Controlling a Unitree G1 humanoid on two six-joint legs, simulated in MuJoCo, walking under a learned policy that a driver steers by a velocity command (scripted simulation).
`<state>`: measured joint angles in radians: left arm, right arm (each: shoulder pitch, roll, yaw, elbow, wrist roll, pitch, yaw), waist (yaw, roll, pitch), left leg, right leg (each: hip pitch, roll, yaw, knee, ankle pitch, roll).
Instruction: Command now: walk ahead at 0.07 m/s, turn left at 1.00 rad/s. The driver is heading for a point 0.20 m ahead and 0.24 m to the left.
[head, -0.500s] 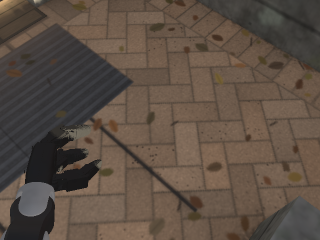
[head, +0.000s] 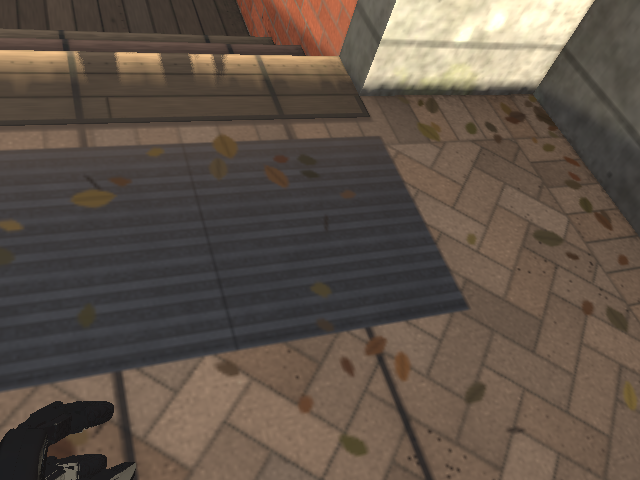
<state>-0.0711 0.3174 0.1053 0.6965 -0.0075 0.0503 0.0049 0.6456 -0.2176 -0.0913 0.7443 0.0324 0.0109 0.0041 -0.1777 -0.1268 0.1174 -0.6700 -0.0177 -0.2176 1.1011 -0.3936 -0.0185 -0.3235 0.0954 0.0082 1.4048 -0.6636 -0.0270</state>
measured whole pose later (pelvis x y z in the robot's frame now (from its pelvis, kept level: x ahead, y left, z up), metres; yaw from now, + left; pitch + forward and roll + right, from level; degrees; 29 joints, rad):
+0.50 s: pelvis +0.13 +0.03 +0.06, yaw +27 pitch -1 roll -2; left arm 0.27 0.31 0.07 0.77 0.03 -0.06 0.00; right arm 0.07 -0.29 -0.03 0.47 0.00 0.01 0.00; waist 0.08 0.03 0.00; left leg -0.41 -0.16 -0.22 0.90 -0.48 0.02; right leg -0.29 0.03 0.01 0.57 -0.27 0.01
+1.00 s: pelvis +0.21 +0.09 +0.06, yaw +30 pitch +1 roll +0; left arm 0.19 0.28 0.00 0.73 0.00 0.02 0.01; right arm 0.13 -0.23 -0.01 0.67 -0.01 0.00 0.03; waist 0.03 -0.01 0.01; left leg -0.26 -0.09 -0.11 0.58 -0.34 0.04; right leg -0.14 -0.08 -0.03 0.53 -0.40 0.07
